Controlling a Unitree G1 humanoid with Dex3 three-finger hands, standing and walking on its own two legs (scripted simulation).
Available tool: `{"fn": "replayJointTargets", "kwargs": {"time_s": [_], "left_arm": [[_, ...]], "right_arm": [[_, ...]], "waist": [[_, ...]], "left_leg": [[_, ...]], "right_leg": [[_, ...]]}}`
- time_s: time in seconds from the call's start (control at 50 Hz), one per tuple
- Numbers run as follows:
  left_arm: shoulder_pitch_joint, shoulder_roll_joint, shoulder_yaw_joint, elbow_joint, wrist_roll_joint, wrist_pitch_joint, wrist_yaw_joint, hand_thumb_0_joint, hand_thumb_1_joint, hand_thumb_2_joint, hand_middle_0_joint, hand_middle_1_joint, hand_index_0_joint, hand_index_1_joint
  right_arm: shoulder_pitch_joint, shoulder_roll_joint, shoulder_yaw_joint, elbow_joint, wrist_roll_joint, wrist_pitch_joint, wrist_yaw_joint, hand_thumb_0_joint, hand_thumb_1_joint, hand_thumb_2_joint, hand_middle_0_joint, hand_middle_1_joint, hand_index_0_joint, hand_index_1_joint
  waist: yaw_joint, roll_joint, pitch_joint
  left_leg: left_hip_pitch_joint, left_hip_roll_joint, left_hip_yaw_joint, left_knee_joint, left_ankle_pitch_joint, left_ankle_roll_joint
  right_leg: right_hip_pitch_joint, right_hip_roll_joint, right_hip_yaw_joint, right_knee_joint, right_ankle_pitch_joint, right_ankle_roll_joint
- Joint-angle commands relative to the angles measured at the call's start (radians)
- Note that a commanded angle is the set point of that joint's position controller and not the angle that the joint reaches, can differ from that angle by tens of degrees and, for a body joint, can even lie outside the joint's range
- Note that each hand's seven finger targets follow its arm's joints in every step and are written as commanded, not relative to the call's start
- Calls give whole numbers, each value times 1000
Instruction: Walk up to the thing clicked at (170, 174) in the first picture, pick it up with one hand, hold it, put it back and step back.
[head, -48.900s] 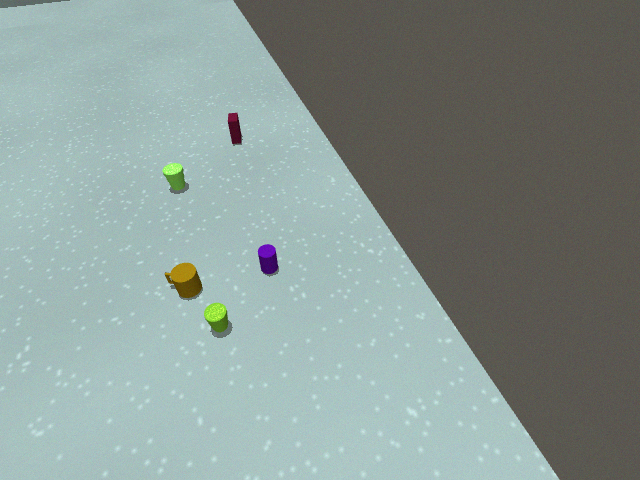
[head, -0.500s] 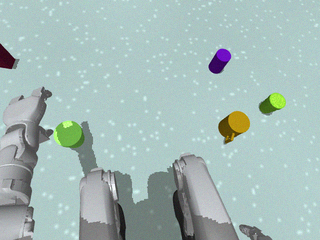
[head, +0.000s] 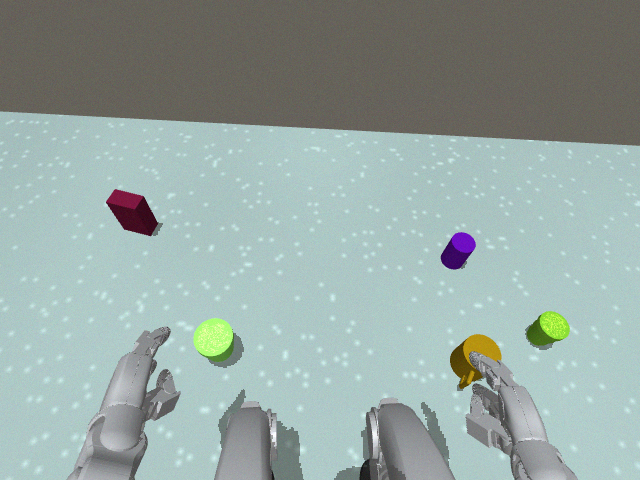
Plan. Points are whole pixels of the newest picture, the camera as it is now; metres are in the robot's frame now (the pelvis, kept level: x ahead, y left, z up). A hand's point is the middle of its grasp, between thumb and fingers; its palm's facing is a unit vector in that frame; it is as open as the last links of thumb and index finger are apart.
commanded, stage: home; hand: left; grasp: from above
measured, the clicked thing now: (217, 343) +0.47 +0.24 -0.55
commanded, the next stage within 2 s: none
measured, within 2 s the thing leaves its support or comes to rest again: neither
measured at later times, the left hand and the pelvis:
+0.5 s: hand (135, 414) +0.22 +0.18 +0.07, palm faces +0.09 -0.98 -0.20, open 7.4 cm; pelvis +0.06 +0.00 +0.11, yaw +2 degrees
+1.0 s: hand (135, 416) +0.22 +0.18 +0.07, palm faces +0.09 -0.98 -0.20, open 7.5 cm; pelvis +0.06 +0.00 +0.11, yaw +2 degrees
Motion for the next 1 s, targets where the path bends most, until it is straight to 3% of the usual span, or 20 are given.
{"fn": "replayJointTargets", "kwargs": {"time_s": [0.0, 0.18, 0.3, 0.38, 0.58, 0.66, 0.78, 0.98], "left_arm": [[-28, 109, 74, -271, -90, 1, 39, 0, 900, 899, -199, -298, -199, -298], [255, 15, 104, -427, -235, 113, 28, 0, 899, 900, -199, -298, -199, -298], [380, -11, 111, -539, -276, 147, 5, 0, 899, 899, -199, -297, -199, -297], [419, -15, 106, -543, -268, 149, -18, 0, 899, 899, -199, -297, -199, -297], [395, -8, 102, -551, -253, 129, -50, 0, 897, 898, -199, -298, -199, -298], [408, -4, 101, -565, -246, 125, -47, 0, 891, 894, -198, -297, -199, -296], [403, -3, 102, -543, -244, 124, -44, 0, 887, 892, -198, -296, -198, -296], [408, 0, 101, -545, -243, 126, -38, 0, 894, 896, -199, -297, -199, -297]], "right_arm": [[52, -147, -52, -118, 6, -62, -46, 0, -900, -900, 200, 300, 200, 300], [124, -121, -24, -164, 5, -107, -114, 0, -899, -900, 200, 300, 200, 300], [146, -113, -26, -188, -2, -143, -143, 0, -899, -900, 200, 300, 200, 300], [147, -119, -32, -196, -8, -164, -150, 0, -899, -900, 200, 300, 200, 300], [142, -136, -48, -186, -24, -202, -144, 0, -900, -900, 200, 300, 200, 300], [140, -135, -49, -178, -26, -208, -141, 0, -900, -900, 200, 300, 200, 300], [126, -135, -44, -171, -28, -209, -141, 0, -900, -900, 200, 300, 200, 300], [122, -132, -44, -168, -28, -211, -145, 0, -900, -900, 200, 300, 200, 300]], "waist": [[-22, 96, -284], [0, 53, -176], [5, 31, -104], [10, 6, -25], [8, 18, -27], [15, 40, -62], [18, 41, -28], [23, 24, -52]], "left_leg": [[436, -18, 3, -375, 31, 36], [623, -28, 31, -549, 228, 34], [703, -32, 52, -618, 316, 35], [715, -33, 49, -667, 271, 39], [757, -36, 60, -672, 307, 37], [784, -35, 57, -665, 374, 32], [771, -34, 54, -677, 330, 33], [775, -34, 56, -667, 355, 35]], "right_leg": [[283, 25, 23, -343, 87, -36], [565, 32, 6, -552, 249, -28], [649, 40, -11, -639, 321, -25], [651, 41, -21, -682, 274, -22], [671, 33, -20, -681, 304, -17], [698, 33, -19, -665, 363, -19], [689, 33, -19, -677, 328, -18], [700, 34, -17, -678, 353, -17]]}}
